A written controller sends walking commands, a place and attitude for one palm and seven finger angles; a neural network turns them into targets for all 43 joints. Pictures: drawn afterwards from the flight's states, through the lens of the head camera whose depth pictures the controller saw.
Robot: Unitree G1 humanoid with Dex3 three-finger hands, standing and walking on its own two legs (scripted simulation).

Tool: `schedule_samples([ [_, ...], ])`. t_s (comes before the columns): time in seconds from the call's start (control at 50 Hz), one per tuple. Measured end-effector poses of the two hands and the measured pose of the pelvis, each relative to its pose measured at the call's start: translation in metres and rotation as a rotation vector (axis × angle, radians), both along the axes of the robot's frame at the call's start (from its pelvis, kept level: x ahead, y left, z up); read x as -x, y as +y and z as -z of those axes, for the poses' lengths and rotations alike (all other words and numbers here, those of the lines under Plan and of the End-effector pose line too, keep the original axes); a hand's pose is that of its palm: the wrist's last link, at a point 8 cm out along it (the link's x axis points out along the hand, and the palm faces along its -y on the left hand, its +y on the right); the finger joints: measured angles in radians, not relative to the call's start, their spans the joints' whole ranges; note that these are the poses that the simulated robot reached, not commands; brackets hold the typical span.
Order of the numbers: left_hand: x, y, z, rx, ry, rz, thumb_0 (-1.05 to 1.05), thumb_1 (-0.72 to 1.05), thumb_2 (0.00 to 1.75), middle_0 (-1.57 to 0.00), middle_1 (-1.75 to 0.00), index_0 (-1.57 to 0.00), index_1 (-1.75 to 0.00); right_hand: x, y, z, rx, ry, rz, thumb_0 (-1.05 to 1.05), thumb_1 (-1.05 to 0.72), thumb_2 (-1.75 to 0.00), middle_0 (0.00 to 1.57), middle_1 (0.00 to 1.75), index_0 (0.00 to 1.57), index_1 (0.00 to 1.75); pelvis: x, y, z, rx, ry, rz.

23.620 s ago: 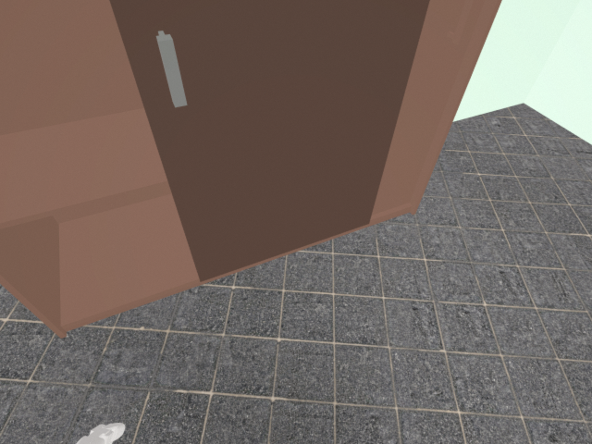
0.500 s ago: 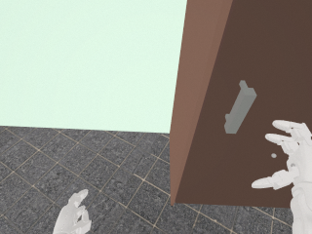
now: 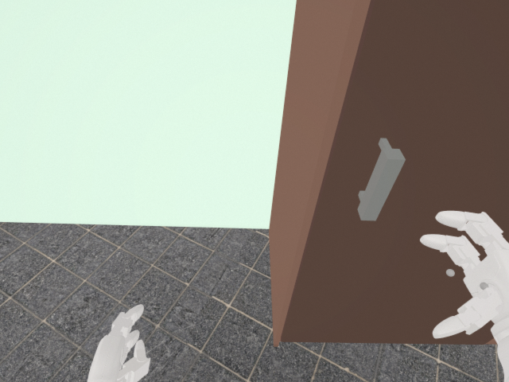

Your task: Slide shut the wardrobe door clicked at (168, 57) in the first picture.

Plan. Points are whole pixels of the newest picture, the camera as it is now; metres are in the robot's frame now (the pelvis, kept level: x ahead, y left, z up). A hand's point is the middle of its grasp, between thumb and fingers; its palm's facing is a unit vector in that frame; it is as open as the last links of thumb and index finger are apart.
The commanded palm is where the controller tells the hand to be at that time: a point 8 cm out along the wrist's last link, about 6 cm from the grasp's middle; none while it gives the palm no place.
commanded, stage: draw the hand back to the body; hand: right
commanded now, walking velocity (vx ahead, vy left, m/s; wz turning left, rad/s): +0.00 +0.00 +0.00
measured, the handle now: (375, 179) +0.42 -0.20 +0.13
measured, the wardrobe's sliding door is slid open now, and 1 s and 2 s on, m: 0.00 0.00 0.00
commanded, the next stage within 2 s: step back with the hand held close in 1.38 s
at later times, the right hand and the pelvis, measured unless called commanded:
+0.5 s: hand (480, 285) +0.21 -0.27 +0.14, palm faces +0.39 +0.88 -0.28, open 13.6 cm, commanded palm +0.17 -0.30 +0.16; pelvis +0.00 +0.00 +0.01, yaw +1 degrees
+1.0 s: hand (495, 267) +0.22 -0.27 +0.17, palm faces +0.44 +0.82 -0.37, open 8.8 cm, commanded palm +0.17 -0.31 +0.19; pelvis +0.03 -0.01 +0.02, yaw +2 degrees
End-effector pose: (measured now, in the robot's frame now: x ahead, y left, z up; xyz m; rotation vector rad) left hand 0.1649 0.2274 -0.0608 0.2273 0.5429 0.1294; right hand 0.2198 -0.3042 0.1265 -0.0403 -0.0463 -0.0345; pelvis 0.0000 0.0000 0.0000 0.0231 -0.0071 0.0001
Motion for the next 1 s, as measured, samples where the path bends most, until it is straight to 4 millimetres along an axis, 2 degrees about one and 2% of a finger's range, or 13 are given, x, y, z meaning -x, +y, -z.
schedule_samples([
  [0.08, 0.005, 0.007, -0.007, 0.011, -0.038, -0.017, 0.01, 0.9, 0.9, -0.21, -0.3, -0.21, -0.3, 0.004, -0.004, -0.009, -0.007, -0.015, 0.027, -0.02, 0.55, -0.2, 0.25, 1.15, 0.25, 1.15, 0.0, 0.0, -0.002, 0.005, -0.003, -0.012],
  [0.18, 0.009, 0.012, -0.011, 0.005, -0.055, -0.019, 0.01, 0.9, 0.9, -0.21, -0.3, -0.21, -0.3, 0.019, -0.004, -0.007, -0.006, 0.011, 0.052, -0.02, 0.55, -0.2, 0.25, 1.15, 0.25, 1.15, 0.001, 0.0, -0.002, 0.004, -0.01, -0.014],
  [0.32, 0.005, 0.006, -0.013, -0.006, -0.071, 0.006, 0.01, 0.9, 0.9, -0.21, -0.3, -0.2, -0.3, 0.035, 0.003, -0.012, 0.018, -0.017, 0.065, -0.02, 0.52, -0.22, 0.25, 1.13, 0.25, 1.13, 0.004, -0.002, -0.003, 0.001, -0.032, -0.001],
  [0.38, 0.002, 0.0, -0.013, -0.009, -0.061, 0.026, 0.01, 0.9, 0.9, -0.21, -0.3, -0.2, -0.3, 0.037, 0.0, -0.022, 0.149, -0.029, 0.192, -0.02, 0.47, -0.24, 0.25, 1.1, 0.25, 1.09, 0.006, -0.002, -0.005, 0.001, -0.043, -0.002],
  [0.46, -0.002, -0.009, -0.012, 0.005, -0.03, 0.037, 0.01, 0.9, 0.9, -0.21, -0.3, -0.2, -0.3, 0.044, -0.001, -0.029, 0.244, -0.049, 0.33, -0.01, 0.36, -0.29, 0.25, 1.04, 0.25, 1.03, 0.005, -0.003, -0.009, 0.006, -0.048, -0.009],
  [0.56, -0.005, -0.018, -0.006, 0.015, 0.029, 0.05, 0.01, 0.9, 0.9, -0.21, -0.3, -0.21, -0.3, 0.049, -0.002, -0.032, 0.293, -0.049, 0.39, -0.01, 0.2, -0.37, 0.24, 0.94, 0.24, 0.94, 0.001, -0.007, -0.012, 0.011, -0.057, -0.011],
  [0.74, -0.014, -0.025, -0.001, 0.023, 0.085, 0.053, 0.01, 0.9, 0.9, -0.21, -0.3, -0.21, -0.3, 0.045, -0.004, -0.046, 0.337, -0.074, 0.415, -0.01, -0.12, -0.52, 0.23, 0.76, 0.23, 0.75, -0.012, -0.012, -0.016, 0.016, -0.072, -0.016],
  [1.0, -0.031, -0.02, -0.007, 0.02, 0.083, 0.039, 0.01, 0.9, 0.9, -0.21, -0.3, -0.21, -0.3, 0.041, -0.004, -0.062, 0.379, -0.108, 0.408, 0.0, -0.58, -0.75, 0.22, 0.48, 0.22, 0.48, -0.025, -0.012, -0.018, 0.015, -0.071, -0.026],
])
